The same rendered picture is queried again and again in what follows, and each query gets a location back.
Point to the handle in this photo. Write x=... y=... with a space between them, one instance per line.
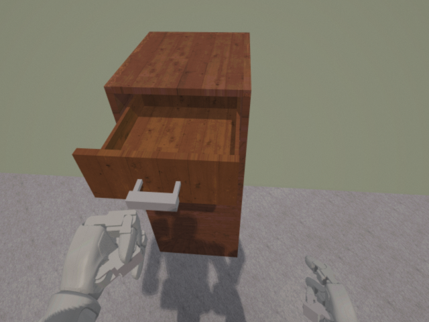
x=137 y=199

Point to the left robot forearm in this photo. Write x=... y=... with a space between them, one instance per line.
x=68 y=306

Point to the left robot hand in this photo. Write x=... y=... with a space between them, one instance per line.
x=117 y=237

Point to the drawer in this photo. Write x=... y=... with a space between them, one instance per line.
x=162 y=139

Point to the right robot hand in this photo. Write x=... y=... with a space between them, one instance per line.
x=333 y=301

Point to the cabinet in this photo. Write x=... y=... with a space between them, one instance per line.
x=198 y=64

